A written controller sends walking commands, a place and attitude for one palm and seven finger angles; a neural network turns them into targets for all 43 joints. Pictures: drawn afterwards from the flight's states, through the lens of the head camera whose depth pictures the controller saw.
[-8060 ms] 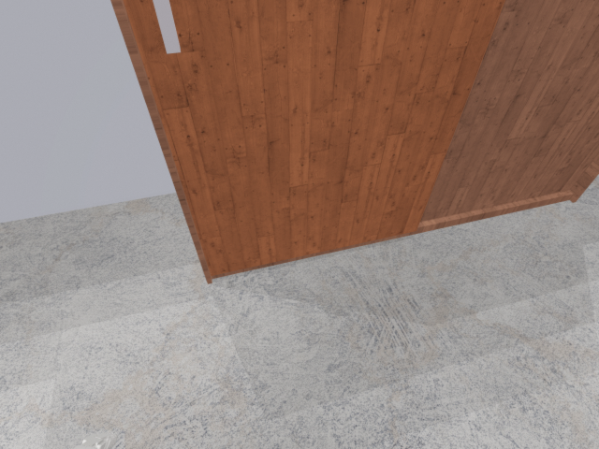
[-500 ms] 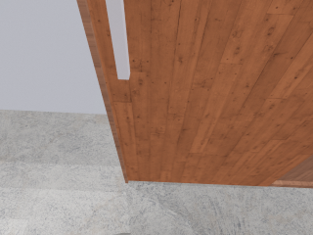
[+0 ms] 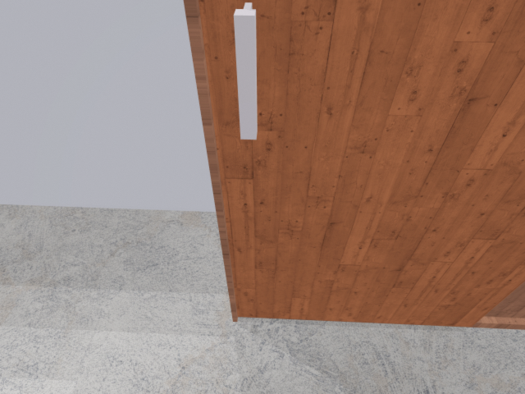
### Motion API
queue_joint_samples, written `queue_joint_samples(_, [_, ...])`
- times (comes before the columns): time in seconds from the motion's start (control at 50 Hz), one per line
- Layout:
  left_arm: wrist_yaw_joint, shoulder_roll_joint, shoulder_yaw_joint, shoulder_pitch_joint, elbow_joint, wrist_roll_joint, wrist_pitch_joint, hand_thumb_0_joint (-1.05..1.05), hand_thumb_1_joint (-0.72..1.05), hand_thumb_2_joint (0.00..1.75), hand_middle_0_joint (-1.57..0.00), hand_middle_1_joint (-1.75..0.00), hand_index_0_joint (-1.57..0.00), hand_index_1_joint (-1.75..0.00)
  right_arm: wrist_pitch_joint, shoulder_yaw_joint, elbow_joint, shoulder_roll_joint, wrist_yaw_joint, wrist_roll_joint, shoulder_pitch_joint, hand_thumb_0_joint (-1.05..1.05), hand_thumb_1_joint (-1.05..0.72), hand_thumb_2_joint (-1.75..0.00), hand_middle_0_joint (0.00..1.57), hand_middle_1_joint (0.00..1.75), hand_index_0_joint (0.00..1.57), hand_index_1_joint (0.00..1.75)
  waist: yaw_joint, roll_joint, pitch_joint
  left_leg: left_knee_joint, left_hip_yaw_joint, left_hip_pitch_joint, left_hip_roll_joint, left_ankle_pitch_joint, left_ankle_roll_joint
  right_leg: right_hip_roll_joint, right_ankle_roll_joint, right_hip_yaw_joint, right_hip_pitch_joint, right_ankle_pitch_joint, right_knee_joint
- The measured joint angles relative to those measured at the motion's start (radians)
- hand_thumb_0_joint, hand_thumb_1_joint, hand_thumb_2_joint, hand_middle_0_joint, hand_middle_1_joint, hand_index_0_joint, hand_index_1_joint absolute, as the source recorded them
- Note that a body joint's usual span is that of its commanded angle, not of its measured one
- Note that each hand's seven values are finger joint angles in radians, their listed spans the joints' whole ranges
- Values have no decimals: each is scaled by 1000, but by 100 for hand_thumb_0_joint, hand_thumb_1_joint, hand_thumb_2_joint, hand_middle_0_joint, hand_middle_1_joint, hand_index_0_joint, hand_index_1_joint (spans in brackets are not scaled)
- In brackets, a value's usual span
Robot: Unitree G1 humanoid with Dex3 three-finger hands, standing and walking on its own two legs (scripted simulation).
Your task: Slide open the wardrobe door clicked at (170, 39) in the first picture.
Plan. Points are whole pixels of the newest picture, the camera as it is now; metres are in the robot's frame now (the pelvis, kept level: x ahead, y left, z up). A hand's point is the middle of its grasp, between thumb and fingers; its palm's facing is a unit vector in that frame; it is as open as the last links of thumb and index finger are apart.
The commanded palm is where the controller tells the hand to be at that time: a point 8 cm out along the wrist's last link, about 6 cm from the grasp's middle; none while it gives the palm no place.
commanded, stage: come to a stop and stand still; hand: left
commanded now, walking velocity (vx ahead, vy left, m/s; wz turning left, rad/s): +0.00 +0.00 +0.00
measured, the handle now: (248, 75) +0.52 +0.06 +0.26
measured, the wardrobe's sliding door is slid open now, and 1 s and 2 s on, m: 0.00 0.00 0.00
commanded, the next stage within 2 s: none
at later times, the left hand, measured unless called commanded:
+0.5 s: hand out of the picture -0.08 +0.15 -0.18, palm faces +0.06 -0.99 -0.14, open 7.4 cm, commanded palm none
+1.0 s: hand out of the picture -0.13 +0.20 -0.19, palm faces +0.08 -0.98 -0.19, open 7.4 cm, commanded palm none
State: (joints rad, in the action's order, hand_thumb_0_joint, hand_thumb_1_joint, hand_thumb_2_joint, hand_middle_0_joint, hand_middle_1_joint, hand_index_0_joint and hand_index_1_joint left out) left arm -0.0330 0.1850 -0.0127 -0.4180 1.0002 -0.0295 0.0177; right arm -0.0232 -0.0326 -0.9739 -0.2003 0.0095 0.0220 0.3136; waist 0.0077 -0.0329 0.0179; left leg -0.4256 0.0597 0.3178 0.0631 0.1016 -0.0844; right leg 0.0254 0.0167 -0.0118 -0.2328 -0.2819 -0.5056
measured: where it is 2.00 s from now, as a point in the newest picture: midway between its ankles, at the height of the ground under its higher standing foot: outside the picture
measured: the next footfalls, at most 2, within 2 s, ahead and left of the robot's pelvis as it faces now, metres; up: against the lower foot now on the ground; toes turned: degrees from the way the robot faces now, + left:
left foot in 0.94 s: -0.06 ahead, +0.12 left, +0.00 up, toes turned +3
right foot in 1.12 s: -0.07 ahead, -0.09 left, +0.00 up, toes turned +0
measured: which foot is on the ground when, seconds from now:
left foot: down 0.00-0.76, up 0.78-0.92, down 0.94-1.00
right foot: down 0.00-0.96, up 0.98-1.00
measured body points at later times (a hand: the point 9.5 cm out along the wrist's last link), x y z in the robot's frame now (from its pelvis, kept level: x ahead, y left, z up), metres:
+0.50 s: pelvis -0.03 +0.00 +0.00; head -0.05 +0.00 +0.45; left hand -0.08 +0.20 -0.16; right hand -0.02 -0.23 -0.15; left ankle +0.08 +0.06 -0.73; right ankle +0.01 -0.14 -0.73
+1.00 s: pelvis -0.11 +0.02 -0.01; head -0.13 +0.03 +0.44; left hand -0.13 +0.25 -0.17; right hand -0.09 -0.22 -0.15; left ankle -0.06 +0.11 -0.74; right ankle -0.03 -0.11 -0.73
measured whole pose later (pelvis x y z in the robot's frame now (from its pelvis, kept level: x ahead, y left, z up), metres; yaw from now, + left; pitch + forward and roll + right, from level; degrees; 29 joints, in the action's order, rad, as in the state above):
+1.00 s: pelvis -0.11 +0.02 -0.01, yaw +0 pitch -3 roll +0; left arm -0.03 0.19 -0.04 -0.35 1.06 -0.03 0.04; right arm 0.00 -0.03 -1.04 -0.16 0.03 0.02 0.32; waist 0.02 0.04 0.01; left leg -0.53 0.02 0.27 0.04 0.22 -0.04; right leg 0.03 0.01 -0.01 -0.34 -0.27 -0.59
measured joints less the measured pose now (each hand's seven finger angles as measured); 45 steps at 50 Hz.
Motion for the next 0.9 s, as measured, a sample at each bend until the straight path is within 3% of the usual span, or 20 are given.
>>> queue_joint_samples(0.36, [-1, -57, 24, -3, 80, 0, -13, 0, 91, 90, -20, -30, -20, -30, 7, 11, -94, 40, 3, -7, -11, 0, -91, -89, 20, 30, 20, 30, 2, 21, 6, 46, -12, -9, 7, 13, 14, -14, -5, 25, -3, -2, 21])
queue_joint_samples(0.5, [3, -70, 17, 1, 81, 2, -14, 0, 91, 90, -20, -30, -20, -30, 4, 4, -97, 45, 8, -6, -18, 0, -91, -89, 20, 30, 20, 30, -2, 23, 1, -5, -18, 25, -4, 60, 41, -23, -8, 21, -18, 5, 13])
queue_joint_samples(0.56, [5, -67, 12, 11, 85, 3, -6, 0, 91, 90, -20, -30, -20, -30, 6, 1, -97, 47, 10, -4, -11, 0, -91, -89, 20, 30, 20, 30, -7, 24, -5, -36, -22, 39, -10, 66, 36, -29, -7, 15, -26, -14, -9])
queue_joint_samples(0.64, [6, -57, 0, 26, 74, -1, 3, 0, 91, 90, -20, -30, -20, -30, 2, -2, -102, 50, 11, 0, -3, 0, -91, -89, 20, 30, 20, 30, -5, 33, -8, -14, -19, 37, -5, 43, 20, -28, 11, 19, -52, -78, -54])
queue_joint_samples(0.7, [5, -54, -12, 18, 58, -5, 3, 0, 91, 90, -20, -30, -20, -30, -11, -6, -108, 43, 10, 1, -11, 0, -91, -89, 20, 30, 20, 30, 9, 28, -11, 23, -9, 28, -3, 0, 9, -28, 27, -10, -53, -111, -116])
queue_joint_samples(0.74, [2, -53, -18, 2, 52, -6, -1, 0, 91, 90, -20, -30, -20, -30, -20, -10, -107, 36, 8, 2, -24, 0, -91, -89, 20, 30, 20, 30, 19, 25, -13, 33, -1, 29, 1, 0, 15, -33, 38, -20, -13, -98, -59])
queue_joint_samples(0.78, [-2, -56, -18, -14, 57, -8, -3, 0, 91, 90, -20, -30, -19, -30, -30, -16, -100, 28, 8, -3, -41, 0, -91, -89, 20, 30, 20, 30, 20, 12, -18, -17, -13, 50, 3, 92, 51, -34, 35, -25, -1, -27, -16])
queue_joint_samples(0.8, [-4, -54, -19, -22, 62, -8, 2, 0, 91, 90, -20, -30, -19, -30, -35, -21, -93, 29, 6, -4, -45, 0, -91, -89, 20, 30, 20, 30, 19, 14, -14, -120, -25, 82, 7, 137, 65, -29, 34, -30, 0, -6, 1])
queue_joint_samples(0.84, [-9, -43, -22, -27, 78, -8, 13, 0, 91, 90, -20, -30, -20, -30, -30, -28, -78, 29, -2, -6, -48, 0, -91, -89, 20, 30, 20, 30, 18, 31, -7, -350, -40, 125, 7, 181, 71, -17, 32, -31, -5, 61, 32])
queue_joint_samples(0.86, [-10, -36, -24, -24, 86, -10, 16, 0, 91, 90, -20, -30, -20, -30, -18, -29, -68, 30, -5, -9, -45, 0, -91, -89, 20, 30, 20, 30, 16, 41, -5, -394, -41, 113, -1, 206, 70, -9, 29, -30, -10, 97, 39])
queue_joint_samples(0.9, [-7, -21, -24, -12, 91, -11, 18, 0, 91, 90, -20, -30, -20, -30, 8, -25, -52, 30, -3, -12, -28, 0, -91, -89, 20, 30, 20, 30, 12, 55, 1, -307, -38, 28, -27, 234, 66, -2, 9, -25, -34, 123, 24])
